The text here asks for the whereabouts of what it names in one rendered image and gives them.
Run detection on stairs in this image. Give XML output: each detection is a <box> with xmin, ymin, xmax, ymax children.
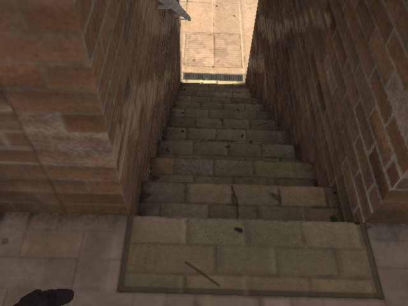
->
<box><xmin>138</xmin><ymin>79</ymin><xmax>342</xmax><ymax>222</ymax></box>

